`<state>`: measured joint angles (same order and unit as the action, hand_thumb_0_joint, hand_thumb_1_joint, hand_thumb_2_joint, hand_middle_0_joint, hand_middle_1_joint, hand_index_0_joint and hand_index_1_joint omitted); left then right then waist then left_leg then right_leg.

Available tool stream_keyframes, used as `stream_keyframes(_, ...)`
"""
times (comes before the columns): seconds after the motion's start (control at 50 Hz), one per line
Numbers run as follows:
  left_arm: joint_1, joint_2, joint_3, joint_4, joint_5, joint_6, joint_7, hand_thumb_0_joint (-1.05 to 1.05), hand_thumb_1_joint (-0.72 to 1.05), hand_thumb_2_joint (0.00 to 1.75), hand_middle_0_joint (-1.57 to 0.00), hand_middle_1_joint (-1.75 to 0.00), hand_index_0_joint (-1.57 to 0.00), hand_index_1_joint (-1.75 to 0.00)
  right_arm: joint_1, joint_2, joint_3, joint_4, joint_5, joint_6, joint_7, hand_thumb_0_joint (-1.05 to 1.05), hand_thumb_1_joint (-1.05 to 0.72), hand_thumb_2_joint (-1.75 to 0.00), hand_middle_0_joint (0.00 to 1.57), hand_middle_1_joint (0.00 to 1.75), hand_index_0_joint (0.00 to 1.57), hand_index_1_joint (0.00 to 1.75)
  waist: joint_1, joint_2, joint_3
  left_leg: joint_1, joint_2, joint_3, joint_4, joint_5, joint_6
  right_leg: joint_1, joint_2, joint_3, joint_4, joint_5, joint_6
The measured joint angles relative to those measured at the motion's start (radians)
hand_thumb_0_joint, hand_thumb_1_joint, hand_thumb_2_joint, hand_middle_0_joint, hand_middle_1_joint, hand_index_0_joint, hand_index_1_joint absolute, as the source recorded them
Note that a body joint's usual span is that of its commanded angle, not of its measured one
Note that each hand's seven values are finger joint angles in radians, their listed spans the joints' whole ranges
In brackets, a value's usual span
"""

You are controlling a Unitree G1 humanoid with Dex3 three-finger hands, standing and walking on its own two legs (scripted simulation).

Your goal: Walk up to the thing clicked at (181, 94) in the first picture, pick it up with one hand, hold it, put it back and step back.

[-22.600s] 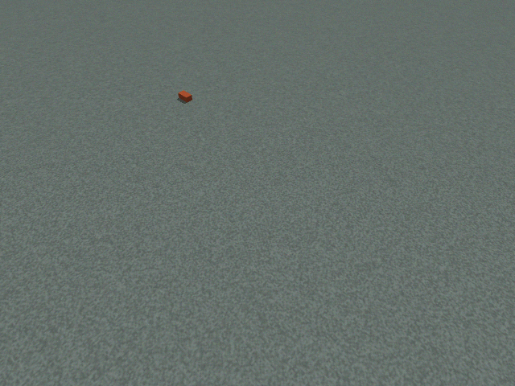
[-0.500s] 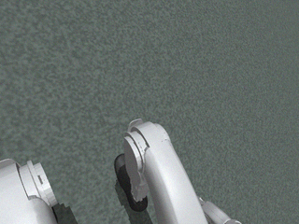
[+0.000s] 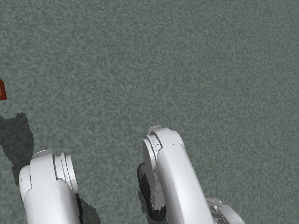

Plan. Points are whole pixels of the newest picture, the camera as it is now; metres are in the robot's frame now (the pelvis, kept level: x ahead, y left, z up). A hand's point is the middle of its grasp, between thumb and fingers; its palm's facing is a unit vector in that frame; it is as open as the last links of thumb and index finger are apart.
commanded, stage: settle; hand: left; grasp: from above
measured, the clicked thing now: out of the picture +0.48 +0.33 -0.19
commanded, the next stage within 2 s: lift in 0.02 s
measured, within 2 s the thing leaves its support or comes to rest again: neither
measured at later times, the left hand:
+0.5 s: hand out of the picture +0.43 +0.33 -0.07, palm faces -0.46 -0.10 -0.88, open 7.7 cm
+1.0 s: hand out of the picture +0.36 +0.31 +0.12, palm faces -0.40 -0.13 -0.91, open 7.7 cm
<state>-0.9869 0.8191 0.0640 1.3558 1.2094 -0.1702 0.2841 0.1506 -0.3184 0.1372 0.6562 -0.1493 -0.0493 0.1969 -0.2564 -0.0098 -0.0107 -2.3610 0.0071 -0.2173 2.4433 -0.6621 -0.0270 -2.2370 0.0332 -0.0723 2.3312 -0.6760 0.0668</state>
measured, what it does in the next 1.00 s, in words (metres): rises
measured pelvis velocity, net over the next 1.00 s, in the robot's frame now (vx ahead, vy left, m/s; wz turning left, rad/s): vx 0.00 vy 0.00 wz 0.13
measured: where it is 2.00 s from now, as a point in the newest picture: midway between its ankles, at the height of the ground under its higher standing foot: (116, 215)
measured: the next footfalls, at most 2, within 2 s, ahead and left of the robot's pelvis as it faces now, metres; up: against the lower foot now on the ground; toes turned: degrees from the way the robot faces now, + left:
none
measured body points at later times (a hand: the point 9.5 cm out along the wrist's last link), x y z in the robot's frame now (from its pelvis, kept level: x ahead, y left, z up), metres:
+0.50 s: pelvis -0.01 +0.00 +0.05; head +0.21 +0.07 +0.44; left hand +0.45 +0.34 -0.02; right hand +0.08 -0.27 -0.06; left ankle +0.07 +0.13 -0.29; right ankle +0.11 -0.14 -0.29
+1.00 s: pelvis +0.00 +0.00 +0.19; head +0.15 +0.04 +0.61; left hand +0.38 +0.32 +0.17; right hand +0.17 -0.25 +0.07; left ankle +0.07 +0.13 -0.29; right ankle +0.11 -0.14 -0.29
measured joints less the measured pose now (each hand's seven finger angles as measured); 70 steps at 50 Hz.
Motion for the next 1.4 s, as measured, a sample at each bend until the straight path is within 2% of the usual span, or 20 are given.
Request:
stream_keyframes(0.12, -0.01, -0.01, -0.014, -0.008, 0.005, 0.014, -0.02, 0.01, 0.33, 0.1, -0.98, -0.15, -1.01, -0.12, 0.004, 0.012, -0.011, 0.0, 0.011, 0.027, -0.021, 0.01, -0.91, -0.9, 0.2, 0.3, 0.2, 0.3, 0.004, 0.007, -0.014, 0.011, -0.002, 0.014, -0.03, 0.011, -0.002, 0.005, -0.007, 0.01, -0.017, 0.006, -0.003)
stream_keyframes(0.28, 0.013, -0.031, -0.018, -0.061, -0.033, 0.029, -0.082, 0.01, 0.34, 0.09, -0.97, -0.16, -0.99, -0.14, 0.021, 0.019, -0.03, -0.003, 0.025, 0.052, -0.05, 0.01, -0.92, -0.91, 0.2, 0.3, 0.2, 0.3, 0.019, 0.021, -0.029, 0.035, 0.001, 0.026, -0.068, 0.019, 0.001, 0.026, -0.011, 0.015, -0.05, 0.011, -0.004)
stream_keyframes(0.38, 0.07, -0.072, -0.019, -0.161, -0.063, 0.043, -0.131, 0.01, 0.36, 0.09, -0.95, -0.18, -0.97, -0.16, 0.043, 0.02, -0.058, -0.002, 0.048, 0.078, -0.064, 0.01, -0.92, -0.91, 0.21, 0.3, 0.2, 0.3, 0.043, 0.036, -0.055, 0.059, -0.001, 0.044, -0.108, 0.022, 0.005, 0.049, -0.021, 0.025, -0.081, 0.008, -0.011)
stream_keyframes(0.46, 0.125, -0.097, -0.022, -0.231, -0.077, 0.049, -0.163, 0.01, 0.36, 0.1, -0.94, -0.19, -0.96, -0.17, 0.05, 0.023, -0.084, 0.0, 0.067, 0.097, -0.074, 0.01, -0.92, -0.91, 0.21, 0.3, 0.2, 0.3, 0.065, 0.046, -0.082, 0.093, 0.001, 0.061, -0.149, 0.024, 0.009, 0.077, -0.027, 0.036, -0.113, 0.007, -0.009)
stream_keyframes(0.54, 0.177, -0.111, -0.034, -0.303, -0.109, 0.052, -0.194, 0.0, 0.36, 0.12, -0.93, -0.2, -0.95, -0.18, 0.048, 0.026, -0.103, -0.005, 0.082, 0.108, -0.086, 0.01, -0.91, -0.91, 0.21, 0.3, 0.2, 0.3, 0.091, 0.051, -0.106, 0.136, 0.005, 0.074, -0.195, 0.026, 0.013, 0.113, -0.03, 0.043, -0.153, 0.01, -0.004)
stream_keyframes(0.64, 0.237, -0.133, -0.065, -0.396, -0.159, 0.063, -0.229, 0.0, 0.36, 0.13, -0.92, -0.22, -0.94, -0.19, 0.039, 0.031, -0.122, -0.015, 0.102, 0.108, -0.105, 0.01, -0.91, -0.9, 0.21, 0.3, 0.2, 0.3, 0.122, 0.053, -0.135, 0.204, 0.011, 0.088, -0.264, 0.029, 0.016, 0.175, -0.033, 0.05, -0.217, 0.017, -0.003)
stream_keyframes(0.74, 0.315, -0.164, -0.09, -0.497, -0.185, 0.075, -0.259, 0.0, 0.37, 0.13, -0.91, -0.22, -0.94, -0.2, 0.023, 0.036, -0.133, -0.029, 0.123, 0.113, -0.126, 0.01, -0.91, -0.9, 0.21, 0.3, 0.2, 0.3, 0.144, 0.059, -0.159, 0.292, 0.015, 0.098, -0.342, 0.03, 0.016, 0.257, -0.037, 0.051, -0.292, 0.021, -0.007)
stream_keyframes(0.92, 0.432, -0.215, -0.111, -0.64, -0.211, 0.114, -0.273, 0.01, 0.37, 0.13, -0.91, -0.22, -0.93, -0.2, -0.009, 0.054, -0.145, -0.034, 0.144, 0.121, -0.166, 0.01, -0.9, -0.9, 0.21, 0.3, 0.2, 0.3, 0.167, 0.055, -0.172, 0.5, 0.026, 0.118, -0.517, 0.046, 0.013, 0.45, -0.041, 0.054, -0.458, 0.042, -0.012)
stream_keyframes(1.12, 0.589, -0.273, -0.153, -0.756, -0.244, 0.169, -0.289, 0.01, 0.37, 0.13, -0.91, -0.22, -0.94, -0.2, 0.002, 0.069, -0.151, -0.013, 0.166, 0.113, -0.206, 0.01, -0.9, -0.9, 0.21, 0.3, 0.2, 0.3, 0.188, 0.063, -0.167, 0.815, 0.037, 0.149, -0.78, 0.086, 0.014, 0.751, -0.044, 0.063, -0.714, 0.091, -0.02)
stream_keyframes(1.22, 0.642, -0.294, -0.174, -0.754, -0.249, 0.17, -0.282, 0.01, 0.37, 0.13, -0.91, -0.22, -0.94, -0.2, 0.021, 0.075, -0.146, 0.004, 0.175, 0.092, -0.227, 0.01, -0.9, -0.9, 0.21, 0.3, 0.2, 0.3, 0.193, 0.06, -0.158, 0.982, 0.04, 0.164, -0.916, 0.112, 0.013, 0.91, -0.045, 0.068, -0.845, 0.117, -0.023)
stream_keyframes(1.4, 0.668, -0.335, -0.193, -0.694, -0.236, 0.161, -0.249, 0.01, 0.38, 0.12, -0.89, -0.24, -0.92, -0.21, 0.054, 0.076, -0.155, 0.031, 0.182, 0.052, -0.246, 0.01, -0.9, -0.9, 0.21, 0.3, 0.2, 0.3, 0.199, 0.056, -0.142, 1.226, 0.044, 0.178, -1.131, 0.16, 0.008, 1.147, -0.046, 0.068, -1.055, 0.168, -0.03)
